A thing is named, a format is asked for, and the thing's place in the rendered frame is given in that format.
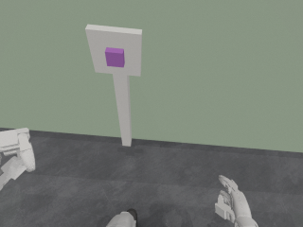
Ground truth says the panel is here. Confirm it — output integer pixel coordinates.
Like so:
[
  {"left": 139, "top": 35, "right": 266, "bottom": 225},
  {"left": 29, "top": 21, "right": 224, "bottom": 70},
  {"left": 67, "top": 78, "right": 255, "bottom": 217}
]
[{"left": 85, "top": 24, "right": 142, "bottom": 147}]

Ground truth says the right robot forearm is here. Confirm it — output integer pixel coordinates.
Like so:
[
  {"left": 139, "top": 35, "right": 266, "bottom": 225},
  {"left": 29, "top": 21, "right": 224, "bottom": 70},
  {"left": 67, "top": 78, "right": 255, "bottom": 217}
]
[{"left": 234, "top": 216, "right": 258, "bottom": 227}]

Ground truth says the button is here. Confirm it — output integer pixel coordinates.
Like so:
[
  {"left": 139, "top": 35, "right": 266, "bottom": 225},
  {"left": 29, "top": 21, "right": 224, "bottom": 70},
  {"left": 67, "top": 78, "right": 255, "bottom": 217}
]
[{"left": 105, "top": 47, "right": 125, "bottom": 68}]

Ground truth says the robot right hand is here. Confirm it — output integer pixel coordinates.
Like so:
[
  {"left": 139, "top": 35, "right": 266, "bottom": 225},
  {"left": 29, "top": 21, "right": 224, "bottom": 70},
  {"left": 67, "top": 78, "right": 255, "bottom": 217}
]
[{"left": 215, "top": 175, "right": 252, "bottom": 223}]

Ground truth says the robot left hand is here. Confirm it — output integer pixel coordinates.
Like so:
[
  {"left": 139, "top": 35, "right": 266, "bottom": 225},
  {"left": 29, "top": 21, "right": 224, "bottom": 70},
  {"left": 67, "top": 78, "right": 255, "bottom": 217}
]
[{"left": 0, "top": 128, "right": 36, "bottom": 191}]

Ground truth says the robot left thigh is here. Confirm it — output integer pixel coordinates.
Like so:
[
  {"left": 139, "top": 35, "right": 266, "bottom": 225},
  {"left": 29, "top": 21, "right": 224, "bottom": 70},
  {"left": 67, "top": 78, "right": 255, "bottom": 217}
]
[{"left": 106, "top": 214, "right": 136, "bottom": 227}]

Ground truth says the robot left foot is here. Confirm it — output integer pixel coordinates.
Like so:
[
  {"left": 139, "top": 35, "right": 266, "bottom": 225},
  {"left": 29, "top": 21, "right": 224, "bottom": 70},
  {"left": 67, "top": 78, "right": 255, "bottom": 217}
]
[{"left": 127, "top": 208, "right": 137, "bottom": 227}]

